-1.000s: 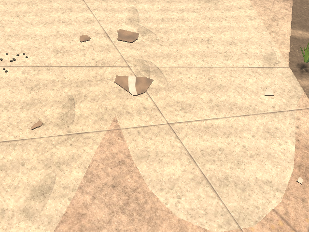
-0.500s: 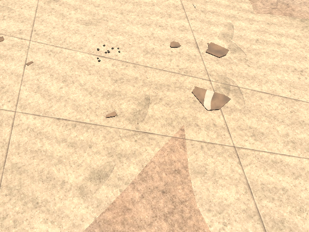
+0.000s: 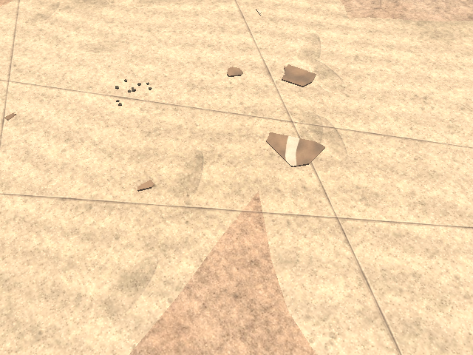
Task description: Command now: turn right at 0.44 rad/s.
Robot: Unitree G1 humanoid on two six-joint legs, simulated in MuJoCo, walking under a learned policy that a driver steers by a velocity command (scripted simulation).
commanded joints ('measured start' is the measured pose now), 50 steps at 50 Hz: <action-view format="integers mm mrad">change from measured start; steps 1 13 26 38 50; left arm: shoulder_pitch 64 11 45 -105 -137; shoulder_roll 95 155 182 103 124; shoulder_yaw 29 34 26 7 25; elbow -53 -127 -74 -165 -183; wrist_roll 6 0 6 32 24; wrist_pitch -14 -57 -90 -176 -174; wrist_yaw -13 27 -3 -28 -26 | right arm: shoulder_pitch -25 -20 -42 266 289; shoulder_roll -161 -127 -126 -152 -191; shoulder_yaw -49 -53 -22 -14 -43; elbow -40 -39 -28 18 -7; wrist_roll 23 7 31 16 26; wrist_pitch -3 -32 -146 -130 -74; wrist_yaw -8 -4 61 48 -9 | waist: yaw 25 -4 45 -63 0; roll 93 -117 -143 90 130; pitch -109 -127 -7 -5 -93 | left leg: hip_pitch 75 -392 -180 260 135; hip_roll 235 -27 -9 158 75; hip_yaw -146 -205 -130 -535 -458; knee -11 476 13 -332 -33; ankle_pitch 361 -17 52 103 630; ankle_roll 127 -97 -1 233 80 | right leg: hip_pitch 87 288 166 -453 41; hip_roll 28 -135 -170 -9 89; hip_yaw -19 367 432 107 94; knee -250 -453 -519 211 -293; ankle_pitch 214 280 -54 163 495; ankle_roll -69 -273 -276 -45 -66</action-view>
